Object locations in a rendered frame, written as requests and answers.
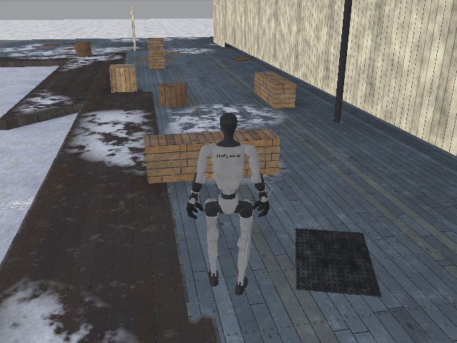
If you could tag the right robot shin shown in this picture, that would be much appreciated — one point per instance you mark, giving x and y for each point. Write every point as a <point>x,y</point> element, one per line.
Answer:
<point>243,257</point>

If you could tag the robot right upper arm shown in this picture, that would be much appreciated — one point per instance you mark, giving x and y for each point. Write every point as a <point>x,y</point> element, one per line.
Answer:
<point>250,151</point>

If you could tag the right robot forearm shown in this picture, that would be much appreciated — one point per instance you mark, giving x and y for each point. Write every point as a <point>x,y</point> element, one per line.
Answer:
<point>260,187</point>

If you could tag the robot left hand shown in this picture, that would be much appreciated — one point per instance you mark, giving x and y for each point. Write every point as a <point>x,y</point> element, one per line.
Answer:
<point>190,208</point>

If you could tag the robot left upper arm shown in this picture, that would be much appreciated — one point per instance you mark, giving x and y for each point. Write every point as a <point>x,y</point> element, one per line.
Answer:
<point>206,150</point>

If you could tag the left robot forearm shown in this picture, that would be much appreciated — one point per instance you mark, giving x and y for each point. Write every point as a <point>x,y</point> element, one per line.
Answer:
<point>195,190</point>

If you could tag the robot right hand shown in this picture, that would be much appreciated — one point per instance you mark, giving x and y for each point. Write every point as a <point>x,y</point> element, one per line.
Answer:
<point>264,206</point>

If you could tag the humanoid robot head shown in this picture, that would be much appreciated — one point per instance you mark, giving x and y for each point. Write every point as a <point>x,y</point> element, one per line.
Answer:
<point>228,123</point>

